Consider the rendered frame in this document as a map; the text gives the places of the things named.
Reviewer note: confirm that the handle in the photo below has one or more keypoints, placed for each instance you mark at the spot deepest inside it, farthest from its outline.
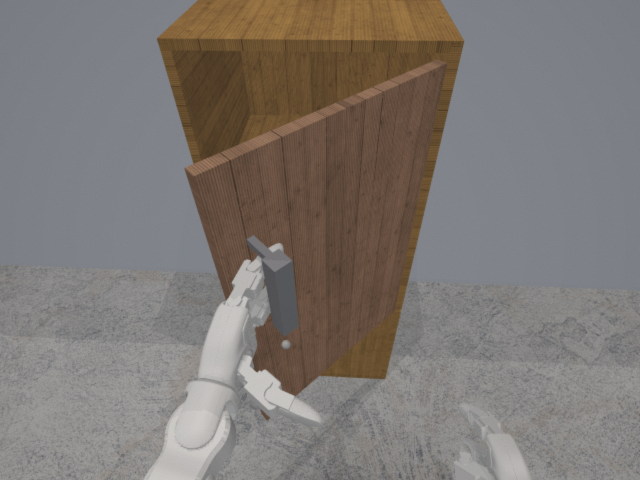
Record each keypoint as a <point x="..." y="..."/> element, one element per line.
<point x="280" y="285"/>

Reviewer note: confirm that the robot left hand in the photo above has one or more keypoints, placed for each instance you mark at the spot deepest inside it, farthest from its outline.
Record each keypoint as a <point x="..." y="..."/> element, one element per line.
<point x="232" y="333"/>

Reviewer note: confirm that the robot right hand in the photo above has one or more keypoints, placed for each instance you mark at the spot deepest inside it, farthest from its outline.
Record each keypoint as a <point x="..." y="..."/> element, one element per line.
<point x="500" y="460"/>

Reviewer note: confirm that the cupboard door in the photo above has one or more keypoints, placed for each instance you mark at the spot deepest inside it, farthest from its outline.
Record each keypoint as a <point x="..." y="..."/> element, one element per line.
<point x="339" y="189"/>

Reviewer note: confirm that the left robot forearm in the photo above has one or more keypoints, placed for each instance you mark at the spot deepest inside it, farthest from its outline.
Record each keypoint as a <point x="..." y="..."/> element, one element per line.
<point x="200" y="434"/>

